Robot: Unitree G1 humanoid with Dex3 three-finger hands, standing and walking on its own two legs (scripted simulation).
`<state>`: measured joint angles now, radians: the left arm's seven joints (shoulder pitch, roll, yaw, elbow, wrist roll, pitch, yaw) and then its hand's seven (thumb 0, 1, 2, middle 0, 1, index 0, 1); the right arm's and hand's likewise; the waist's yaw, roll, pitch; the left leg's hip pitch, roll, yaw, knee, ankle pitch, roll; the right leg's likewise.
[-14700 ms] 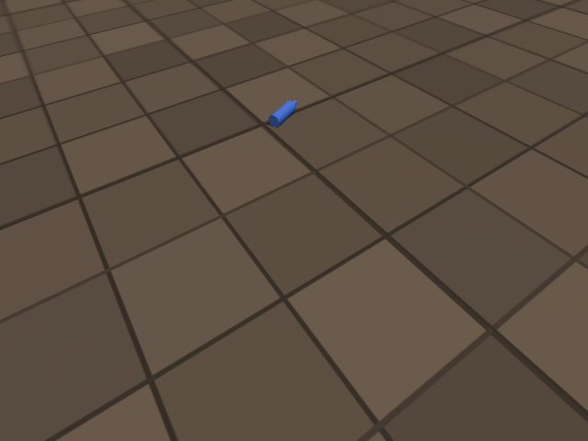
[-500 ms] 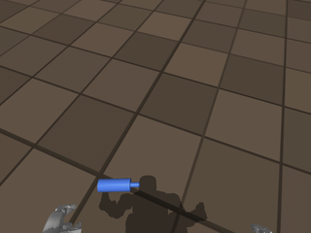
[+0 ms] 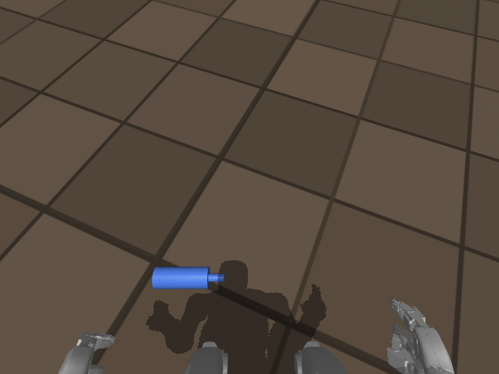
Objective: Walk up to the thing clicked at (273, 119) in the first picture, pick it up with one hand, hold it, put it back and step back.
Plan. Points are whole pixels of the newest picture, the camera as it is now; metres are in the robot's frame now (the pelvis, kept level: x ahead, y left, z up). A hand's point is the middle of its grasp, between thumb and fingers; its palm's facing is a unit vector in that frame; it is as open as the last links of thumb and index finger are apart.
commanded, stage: rise first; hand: left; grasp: from above
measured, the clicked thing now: (189, 277) +0.45 +0.23 -0.66
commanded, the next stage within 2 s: none
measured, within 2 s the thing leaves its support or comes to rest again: neither
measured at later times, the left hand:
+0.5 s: hand (126, 334) +0.23 +0.30 -0.30, palm faces -0.43 -0.54 -0.72, open 14.2 cm
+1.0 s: hand (141, 300) +0.33 +0.32 -0.44, palm faces -0.48 -0.17 -0.86, open 14.1 cm
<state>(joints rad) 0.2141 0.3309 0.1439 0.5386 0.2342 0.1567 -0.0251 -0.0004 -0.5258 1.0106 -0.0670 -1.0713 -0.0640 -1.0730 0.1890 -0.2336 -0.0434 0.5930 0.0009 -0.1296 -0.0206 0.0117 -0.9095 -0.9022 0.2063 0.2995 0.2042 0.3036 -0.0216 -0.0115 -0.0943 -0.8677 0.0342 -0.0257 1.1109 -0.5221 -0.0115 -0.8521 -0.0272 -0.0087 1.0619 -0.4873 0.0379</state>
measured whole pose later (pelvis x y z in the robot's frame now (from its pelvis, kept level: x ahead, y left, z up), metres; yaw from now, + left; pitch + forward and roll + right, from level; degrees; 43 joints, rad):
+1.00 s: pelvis -0.09 +0.00 -0.31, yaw -4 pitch +33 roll -7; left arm -0.68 0.77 0.20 1.14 1.09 -0.38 0.15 0.00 -0.53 1.04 -0.07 -1.02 -0.07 -1.02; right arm 0.16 -0.28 -0.02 0.74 -0.07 -0.04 0.09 0.01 -0.89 -0.90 0.21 0.30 0.20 0.30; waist -0.12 0.00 -0.10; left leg -2.14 0.00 -0.13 2.23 -0.67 -0.01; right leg -2.08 -0.01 -0.03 2.14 -0.63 0.05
